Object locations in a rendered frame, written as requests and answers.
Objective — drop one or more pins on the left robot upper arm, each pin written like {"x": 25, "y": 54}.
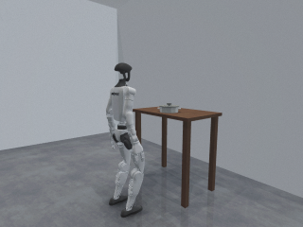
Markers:
{"x": 109, "y": 107}

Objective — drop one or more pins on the lid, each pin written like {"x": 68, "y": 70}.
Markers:
{"x": 169, "y": 106}

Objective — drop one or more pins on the pot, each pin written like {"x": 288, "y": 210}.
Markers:
{"x": 169, "y": 110}

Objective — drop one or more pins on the left robot hand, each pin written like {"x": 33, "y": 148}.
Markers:
{"x": 112, "y": 140}

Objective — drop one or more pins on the humanoid robot torso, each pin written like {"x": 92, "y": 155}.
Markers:
{"x": 118, "y": 99}

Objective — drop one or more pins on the right robot hand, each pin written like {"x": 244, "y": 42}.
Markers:
{"x": 136, "y": 149}

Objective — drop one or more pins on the right robot upper arm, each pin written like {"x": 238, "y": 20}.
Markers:
{"x": 129, "y": 93}

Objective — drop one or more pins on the robot right forearm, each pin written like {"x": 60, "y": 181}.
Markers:
{"x": 130, "y": 128}

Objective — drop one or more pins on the table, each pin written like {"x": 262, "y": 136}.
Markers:
{"x": 185, "y": 115}

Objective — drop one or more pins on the left robot shin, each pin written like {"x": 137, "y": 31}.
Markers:
{"x": 121, "y": 178}

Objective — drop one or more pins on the robot left forearm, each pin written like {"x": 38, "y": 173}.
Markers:
{"x": 111, "y": 122}

